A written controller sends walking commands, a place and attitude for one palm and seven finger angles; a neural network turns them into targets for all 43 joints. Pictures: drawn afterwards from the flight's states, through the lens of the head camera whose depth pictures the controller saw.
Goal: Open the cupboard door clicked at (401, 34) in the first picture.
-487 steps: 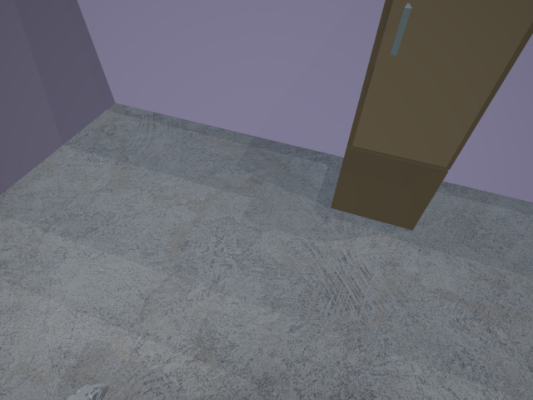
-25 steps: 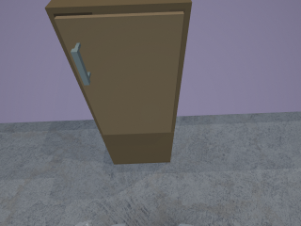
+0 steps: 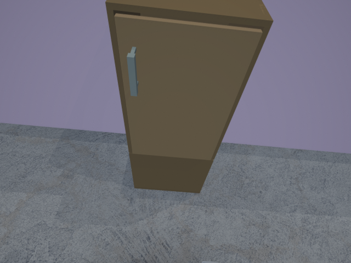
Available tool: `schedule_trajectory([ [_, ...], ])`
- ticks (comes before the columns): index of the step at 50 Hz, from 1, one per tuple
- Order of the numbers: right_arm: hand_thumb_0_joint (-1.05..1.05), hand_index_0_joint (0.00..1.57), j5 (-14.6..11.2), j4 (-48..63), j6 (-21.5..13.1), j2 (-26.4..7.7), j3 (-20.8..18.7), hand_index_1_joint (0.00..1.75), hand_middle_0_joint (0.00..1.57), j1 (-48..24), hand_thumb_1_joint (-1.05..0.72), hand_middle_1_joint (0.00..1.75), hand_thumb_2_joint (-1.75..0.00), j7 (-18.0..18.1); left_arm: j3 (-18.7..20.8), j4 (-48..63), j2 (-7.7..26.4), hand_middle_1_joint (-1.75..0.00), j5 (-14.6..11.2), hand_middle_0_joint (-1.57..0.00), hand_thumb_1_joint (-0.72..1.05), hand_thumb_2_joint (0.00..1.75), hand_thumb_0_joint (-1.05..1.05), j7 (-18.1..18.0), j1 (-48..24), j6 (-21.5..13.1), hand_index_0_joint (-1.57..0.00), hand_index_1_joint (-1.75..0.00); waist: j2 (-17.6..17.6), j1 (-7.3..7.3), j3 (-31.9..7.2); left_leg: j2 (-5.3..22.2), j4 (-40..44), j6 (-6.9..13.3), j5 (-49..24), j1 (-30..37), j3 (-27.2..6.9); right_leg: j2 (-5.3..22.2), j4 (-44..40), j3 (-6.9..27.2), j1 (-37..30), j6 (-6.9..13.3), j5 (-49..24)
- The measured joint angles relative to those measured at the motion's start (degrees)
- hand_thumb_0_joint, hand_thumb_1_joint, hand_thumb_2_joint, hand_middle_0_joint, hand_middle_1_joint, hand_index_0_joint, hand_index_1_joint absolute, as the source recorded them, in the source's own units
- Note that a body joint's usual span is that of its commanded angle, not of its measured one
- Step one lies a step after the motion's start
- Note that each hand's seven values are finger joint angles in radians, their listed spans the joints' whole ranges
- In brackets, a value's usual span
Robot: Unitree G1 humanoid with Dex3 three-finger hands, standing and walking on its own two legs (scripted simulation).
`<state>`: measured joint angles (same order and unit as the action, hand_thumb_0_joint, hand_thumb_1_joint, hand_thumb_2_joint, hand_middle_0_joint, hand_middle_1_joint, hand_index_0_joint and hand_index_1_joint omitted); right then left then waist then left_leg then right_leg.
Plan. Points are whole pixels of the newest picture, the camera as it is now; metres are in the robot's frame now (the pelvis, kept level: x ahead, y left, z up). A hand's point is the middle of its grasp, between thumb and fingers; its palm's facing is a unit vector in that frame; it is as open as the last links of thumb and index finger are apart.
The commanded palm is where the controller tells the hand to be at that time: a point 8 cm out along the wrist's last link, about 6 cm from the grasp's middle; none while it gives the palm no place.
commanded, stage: come to a stop and stand still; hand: left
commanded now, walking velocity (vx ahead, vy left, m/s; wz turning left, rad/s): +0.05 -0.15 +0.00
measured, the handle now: (134, 72) +0.56 +0.18 +0.11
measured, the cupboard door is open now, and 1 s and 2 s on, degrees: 0 0 0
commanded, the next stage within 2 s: look again from close up in 0.70 s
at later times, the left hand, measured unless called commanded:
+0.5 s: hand out of the picture +0.01 +0.11 -0.17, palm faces +0.01 -0.97 -0.24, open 7.2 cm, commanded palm none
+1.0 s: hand out of the picture -0.04 +0.12 -0.19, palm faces +0.04 -0.99 -0.17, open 7.4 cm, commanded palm none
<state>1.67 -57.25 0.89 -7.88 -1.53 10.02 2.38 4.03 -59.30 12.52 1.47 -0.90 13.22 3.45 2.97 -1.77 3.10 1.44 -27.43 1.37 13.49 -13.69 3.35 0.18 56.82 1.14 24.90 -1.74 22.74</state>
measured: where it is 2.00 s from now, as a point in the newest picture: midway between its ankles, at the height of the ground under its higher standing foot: outside the picture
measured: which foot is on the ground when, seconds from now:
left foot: down 0.00-1.00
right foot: up 0.00-0.24, down 0.26-1.00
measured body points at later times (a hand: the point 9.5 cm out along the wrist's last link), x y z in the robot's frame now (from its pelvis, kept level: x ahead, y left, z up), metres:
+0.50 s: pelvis -0.03 -0.07 +0.00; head -0.04 -0.09 +0.45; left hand +0.01 +0.16 -0.15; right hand -0.07 -0.29 -0.17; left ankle +0.00 +0.10 -0.74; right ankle -0.07 -0.17 -0.74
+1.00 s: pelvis -0.02 -0.03 -0.01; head -0.02 -0.03 +0.44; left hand -0.05 +0.17 -0.17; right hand -0.01 -0.27 -0.17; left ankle -0.01 +0.08 -0.74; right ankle -0.06 -0.17 -0.74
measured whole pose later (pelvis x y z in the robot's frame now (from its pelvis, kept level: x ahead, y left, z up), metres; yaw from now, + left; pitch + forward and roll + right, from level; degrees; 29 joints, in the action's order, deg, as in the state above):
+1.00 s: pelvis -0.02 -0.03 -0.01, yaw -1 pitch -2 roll -1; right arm 1.1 -60.8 -0.8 -9.4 -1.1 16.1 1.9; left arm 0.2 -63.5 5.9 1.5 -3.1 19.3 -0.8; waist -1.2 -0.4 1.8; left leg 2.0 -34.5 0.4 17.4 -15.5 2.0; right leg 1.3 30.6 -3.1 8.9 -1.0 20.1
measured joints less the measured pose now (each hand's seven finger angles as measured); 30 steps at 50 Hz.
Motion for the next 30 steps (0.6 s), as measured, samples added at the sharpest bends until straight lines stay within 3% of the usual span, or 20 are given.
schedule_trajectory([
  [3,0.01,0.21,0.04,-0.07,-0.3,-0.03,-0.02,0.3,0.2,0.1,-0.93,0.29,-0.9,0.03,0.11,-1.0,0.24,-0.29,0.03,-0.2,0.91,0.9,0.0,0.31,1.47,0.29,-0.2,-0.3,-0.26,0.37,-0.6,0.52,2.35,-0.11,-1.47,0.42,0.71,0.36,1.09,0.29,-1.79,-0.9,-0.04],
  [6,0.01,0.21,0.11,-0.26,-0.62,-0.21,-0.3,0.3,0.2,0.63,-0.92,0.29,-0.9,0.04,-0.04,-1.86,0.3,-0.29,-0.01,-0.2,0.91,0.9,0.0,0.47,1.93,0.76,-0.2,-0.3,-0.83,1.22,-0.68,1.23,3.34,-0.52,-2.33,0.43,0.99,1.22,-3.44,-0.42,-5.06,-1.28,2.0],
  [10,0.01,0.21,0.22,-1.44,-0.36,-1.14,-0.76,0.3,0.2,1.76,-0.91,0.29,-0.9,-0.35,-0.72,-2.17,-0.31,-0.29,-0.32,-0.2,0.91,0.9,0.0,0.48,0.84,0.37,-0.2,-0.3,-2.28,2.46,-0.26,2.25,3.01,-1.56,-2.99,-0.34,0.77,1.95,-15.23,-1.85,-10.23,-0.85,3.55],
  [14,0.01,0.21,-0.55,-3.66,0.26,-2.06,-1.2,0.3,0.2,3.72,-0.91,0.29,-0.9,-0.8,-1.5,-2.16,-1.15,-0.29,-0.39,-0.2,0.91,0.9,0.0,0.1,-0.4,-1.74,-0.2,-0.3,-3.04,2.77,-0.42,2.47,-0.72,-3.38,-2.04,-2.32,0.62,2.26,-30.15,-2.94,-16.19,0.27,-5.02],
  [18,0.01,0.2,-0.5,-6.14,1.56,-3.2,-1.02,0.3,0.2,6.13,-0.91,0.29,-0.9,-1.18,-2.87,-3.07,-3.68,-0.29,-0.39,-0.2,0.91,0.9,0.0,-0.16,-0.13,-2.85,-0.2,-0.3,-5.58,3.3,-2.09,2.89,-1.63,-3.24,3.08,-1.53,-1.32,0.95,-30.37,-3.95,-17.28,2.03,-5.07],
  [21,0.01,0.2,-0.45,-7.36,0.93,-3.06,-0.49,0.3,0.2,7.56,-0.91,0.29,-0.9,-1.14,-3.18,-3.81,-4.1,-0.3,-0.7,-0.2,0.93,0.9,0.0,-0.8,0.23,-3.17,-0.2,-0.3,-6.29,3.58,-2.8,3.52,0.97,-3.17,-2.48,0.67,-2.11,-0.14,-30.21,-4.49,-17.79,2.72,-5.03],
  [24,0.01,0.2,-0.51,-8.72,0.55,-1.87,-0.02,0.3,0.2,8.22,-0.91,0.29,-0.9,-1.01,-3.21,-4.38,-3.84,-0.3,-0.92,-0.2,0.94,0.9,0.01,-1.07,0.12,-3.04,-0.2,-0.3,-5.52,3.69,-2.36,3.77,1.77,-5.36,-2.79,1.7,-2.69,-0.38,-29.93,-5.03,-18.52,3.19,-4.64],
  [30,0.01,0.2,-0.48,-9.63,0.64,-0.15,0.56,0.3,0.2,8.69,-0.91,0.29,-0.9,-1.04,-3.22,-4.89,-4.3,-0.3,-1.02,-0.2,0.93,0.9,0.0,-0.95,1.3,-2.83,-0.2,-0.3,-4.96,3.11,-1.08,4.7,2.38,-5.95,-3.08,1.9,-3.19,-1.43,-31.29,-5.46,-19.12,3.96,-5.56],
])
